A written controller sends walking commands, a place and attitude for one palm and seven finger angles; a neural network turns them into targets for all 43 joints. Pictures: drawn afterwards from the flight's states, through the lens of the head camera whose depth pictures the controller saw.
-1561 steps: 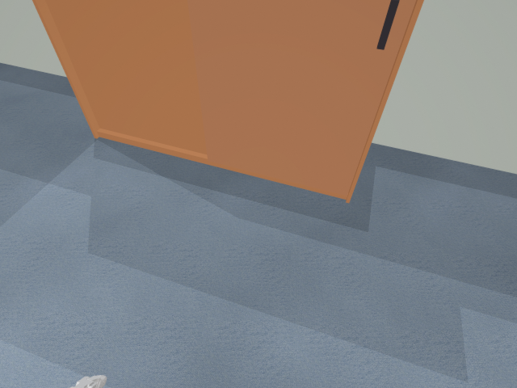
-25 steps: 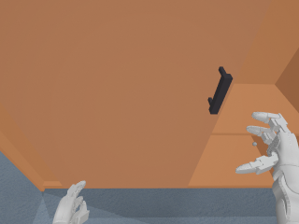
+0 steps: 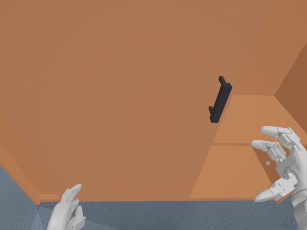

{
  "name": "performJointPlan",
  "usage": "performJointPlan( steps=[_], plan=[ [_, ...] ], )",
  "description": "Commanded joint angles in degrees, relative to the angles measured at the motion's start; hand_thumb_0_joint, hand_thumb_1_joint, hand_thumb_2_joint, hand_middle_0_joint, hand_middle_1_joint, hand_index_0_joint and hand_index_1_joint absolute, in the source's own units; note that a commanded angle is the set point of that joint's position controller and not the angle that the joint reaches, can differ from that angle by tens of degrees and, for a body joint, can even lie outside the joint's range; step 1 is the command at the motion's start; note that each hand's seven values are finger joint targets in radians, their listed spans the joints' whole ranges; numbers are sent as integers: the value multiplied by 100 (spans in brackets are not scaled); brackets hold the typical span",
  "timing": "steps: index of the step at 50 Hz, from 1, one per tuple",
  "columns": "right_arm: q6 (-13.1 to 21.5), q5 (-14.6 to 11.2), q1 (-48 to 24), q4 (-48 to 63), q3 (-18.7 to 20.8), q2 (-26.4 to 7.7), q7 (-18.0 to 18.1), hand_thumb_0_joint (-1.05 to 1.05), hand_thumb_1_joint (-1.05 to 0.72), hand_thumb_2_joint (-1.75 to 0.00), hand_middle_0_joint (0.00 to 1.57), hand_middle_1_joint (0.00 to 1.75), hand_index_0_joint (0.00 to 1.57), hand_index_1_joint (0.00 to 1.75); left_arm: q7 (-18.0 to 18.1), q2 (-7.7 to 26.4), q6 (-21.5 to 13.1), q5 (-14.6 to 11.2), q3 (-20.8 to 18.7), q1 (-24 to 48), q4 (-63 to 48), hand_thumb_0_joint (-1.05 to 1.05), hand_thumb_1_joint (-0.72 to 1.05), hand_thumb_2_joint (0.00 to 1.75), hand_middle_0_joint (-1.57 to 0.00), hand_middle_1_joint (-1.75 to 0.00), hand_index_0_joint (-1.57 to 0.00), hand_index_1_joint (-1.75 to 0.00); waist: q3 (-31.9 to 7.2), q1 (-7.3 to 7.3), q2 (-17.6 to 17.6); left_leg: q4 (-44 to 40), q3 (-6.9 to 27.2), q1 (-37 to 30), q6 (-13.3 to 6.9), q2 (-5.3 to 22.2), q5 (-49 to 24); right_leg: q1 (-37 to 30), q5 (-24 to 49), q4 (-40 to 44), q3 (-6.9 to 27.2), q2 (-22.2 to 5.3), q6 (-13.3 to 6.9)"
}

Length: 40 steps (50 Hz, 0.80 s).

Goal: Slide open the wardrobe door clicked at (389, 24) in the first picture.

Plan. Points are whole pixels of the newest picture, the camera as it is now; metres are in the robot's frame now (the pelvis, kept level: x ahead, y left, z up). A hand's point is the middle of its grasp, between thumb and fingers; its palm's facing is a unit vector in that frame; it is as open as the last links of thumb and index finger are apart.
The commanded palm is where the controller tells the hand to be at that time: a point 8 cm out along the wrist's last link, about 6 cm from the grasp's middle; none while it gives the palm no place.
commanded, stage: draw the hand back to the body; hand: right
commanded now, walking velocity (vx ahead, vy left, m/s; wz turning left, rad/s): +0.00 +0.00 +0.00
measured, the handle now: (217, 99) +0.48 -0.20 +0.13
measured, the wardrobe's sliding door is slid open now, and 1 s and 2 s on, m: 0.62 0.62 0.62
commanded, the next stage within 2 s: step back with the hand held close in 1.14 s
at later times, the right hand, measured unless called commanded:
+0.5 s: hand (289, 165) +0.22 -0.27 +0.16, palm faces +0.44 +0.84 -0.32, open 11.4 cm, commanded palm +0.17 -0.30 +0.17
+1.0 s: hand (297, 166) +0.21 -0.27 +0.18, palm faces +0.47 +0.81 -0.35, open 7.5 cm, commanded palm +0.16 -0.30 +0.19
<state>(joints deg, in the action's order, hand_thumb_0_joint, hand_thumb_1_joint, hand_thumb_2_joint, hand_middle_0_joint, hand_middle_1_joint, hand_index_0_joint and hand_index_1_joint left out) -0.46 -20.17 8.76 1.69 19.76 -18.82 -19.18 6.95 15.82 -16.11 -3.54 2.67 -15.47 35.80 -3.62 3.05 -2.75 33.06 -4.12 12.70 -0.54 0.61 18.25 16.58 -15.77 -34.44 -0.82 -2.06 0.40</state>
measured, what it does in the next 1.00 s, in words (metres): stands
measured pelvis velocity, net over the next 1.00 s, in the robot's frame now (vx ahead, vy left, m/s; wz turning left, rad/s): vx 0.02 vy -0.01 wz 0.01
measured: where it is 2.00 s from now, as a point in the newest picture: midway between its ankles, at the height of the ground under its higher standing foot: outside the picture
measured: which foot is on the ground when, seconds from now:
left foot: down 0.00-1.00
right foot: down 0.00-1.00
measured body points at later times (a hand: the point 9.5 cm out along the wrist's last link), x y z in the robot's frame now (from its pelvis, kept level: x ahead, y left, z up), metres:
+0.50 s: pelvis +0.01 -0.01 +0.01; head -0.02 +0.01 +0.46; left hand +0.20 +0.21 -0.07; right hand +0.19 -0.31 +0.18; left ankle +0.00 +0.11 -0.73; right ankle +0.03 -0.12 -0.73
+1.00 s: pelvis +0.02 -0.01 +0.01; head -0.01 +0.01 +0.46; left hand +0.22 +0.21 -0.06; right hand +0.18 -0.31 +0.20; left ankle +0.00 +0.11 -0.73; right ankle +0.03 -0.12 -0.73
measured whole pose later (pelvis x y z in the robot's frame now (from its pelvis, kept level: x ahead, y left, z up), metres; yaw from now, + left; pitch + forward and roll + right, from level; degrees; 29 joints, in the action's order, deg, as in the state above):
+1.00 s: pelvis +0.02 -0.01 +0.01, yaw +1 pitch -5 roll +0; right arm 3.6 -4.7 25.8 22.8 19.3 -18.8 5.6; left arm 5.1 12.9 -7.1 1.1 1.6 -11.0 37.6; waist 0.3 4.9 -2.9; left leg 21.6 -3.2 1.7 0.3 1.1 14.6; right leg 5.4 -12.7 -23.5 -2.0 -1.1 -0.1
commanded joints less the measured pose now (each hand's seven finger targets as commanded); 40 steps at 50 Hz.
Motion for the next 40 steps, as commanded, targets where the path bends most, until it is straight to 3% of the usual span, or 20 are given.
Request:
performJointPlan(
  steps=[1, 3, 4, 5, 8, 11, 14, 15, 21, 26, 28, 31, 37, 40],
  plan=[
    [383, -64, -1337, 1635, 592, -1380, 60, 0, 44, -25, 25, 109, 25, 109, 62, 570, -460, 9, -205, 848, -922, 0, 90, 90, -20, -30, -20, -30, -452, 9, -140, -748, 148, 328, -16, -128, -556, -639, 425, 668, 172, 185, -238],
    [324, -85, -1192, 1690, 502, -1253, 23, 0, 37, -29, 24, 104, 24, 104, 51, 545, -484, -3, -187, 876, -896, 0, 90, 90, -20, -30, -20, -30, -385, 12, -170, -768, 114, 321, -13, -134, -637, -681, 450, 706, 175, 187, -227],
    [522, 755, -1044, 2066, 592, -1670, 1025, 0, 33, -31, 24, 102, 24, 102, 12, 505, -367, 233, -215, 1021, -799, 0, 90, 90, -20, -30, -20, -30, 206, 139, 48, -1284, 365, 478, -6, -69, -342, -458, 269, 812, 119, 237, -230],
    [558, 844, -714, 1894, 226, -1045, 1432, 0, 30, -32, 24, 100, 24, 100, -1, 429, -304, 257, -170, 1129, -794, 0, 90, 90, -20, -30, -20, -30, 505, 25, 148, -1310, 302, 537, -3, -8, -98, -425, 36, 902, 147, 216, -207],
    [680, 1190, -112, 2240, 62, -920, 2030, 0, 19, -37, 24, 94, 24, 94, -54, 397, -59, 291, -198, 1100, -759, 0, 90, 90, -20, -30, -20, -30, 192, 51, -5, -1233, 260, 142, -9, 38, -162, -696, 23, 1061, 102, 151, -216],
    [792, 1369, -16, 2575, 228, -1123, 2330, 0, 8, -43, 23, 87, 23, 87, -55, 381, 80, 347, -226, 1110, -727, 0, 90, 90, -20, -30, -20, -30, -126, 69, -79, -1257, 257, -168, -22, 42, -427, -927, 287, 1170, 57, 135, -224],
    [830, 1469, 1, 2715, 138, -1064, 2455, 0, -3, -48, 23, 81, 23, 81, -55, 375, 179, 364, -239, 1184, -692, 0, 90, 90, -20, -30, -20, -30, -9, 46, 55, -1361, 236, -232, -16, 6, -551, -1044, 428, 1259, 41, 128, -225],
    [842, 1511, -32, 2786, 137, -1079, 2494, 0, -7, -50, 23, 79, 23, 79, -44, 374, 206, 373, -241, 1200, -680, 0, 90, 90, -20, -30, -20, -30, -51, 39, -71, -1366, 242, -254, -19, 18, -640, -1134, 513, 1286, 31, 130, -237],
    [838, 1575, 279, 2836, 156, -1005, 2575, 0, -28, -60, 22, 66, 22, 66, -68, 349, 333, 404, -262, 1235, -654, 0, 90, 90, -20, -30, -20, -30, 21, 82, -26, -1358, 183, -476, -24, -2, -1004, -1262, 904, 1390, 36, 128, -220],
    [825, 1560, 711, 2907, 334, -1052, 2559, 0, -47, -69, 22, 55, 22, 55, -128, 345, 452, 414, -291, 1248, -688, 0, 90, 90, -20, -30, -20, -30, 80, 139, 135, -1354, 161, -635, -20, -21, -1311, -1242, 1230, 1404, 18, 119, -198],
    [855, 1573, 822, 3083, 431, -1107, 2558, 0, -54, -73, 21, 51, 21, 51, -148, 330, 481, 426, -306, 1240, -716, 0, 90, 90, -20, -30, -20, -30, 10, 163, -89, -1328, 170, -687, -32, -22, -1441, -1298, 1366, 1396, 9, 128, -188],
    [838, 1549, 1082, 3161, 526, -1131, 2541, 0, -65, -78, 21, 45, 21, 45, -173, 320, 521, 433, -318, 1224, -761, 0, 90, 90, -20, -30, -20, -30, 5, 186, 32, -1323, 158, -773, -20, -21, -1664, -1288, 1573, 1376, -20, 119, -188],
    [850, 1560, 1197, 3440, 633, -1172, 2542, 0, -86, -88, 20, 32, 20, 32, -173, 305, 561, 433, -346, 1213, -783, 0, 90, 90, -20, -30, -20, -30, 47, 164, -149, -1381, 166, -712, -12, -40, -1641, -1336, 1552, 1360, -64, 125, -178],
    [820, 1543, 1251, 3277, 559, -1068, 2534, 0, -90, -90, 20, 30, 20, 30, -165, 308, 575, 426, -345, 1221, -768, 0, 90, 90, -20, -30, -20, -30, 236, 139, 34, -1449, 162, -622, 6, -42, -1535, -1279, 1428, 1390, -69, 117, -190]
  ],
)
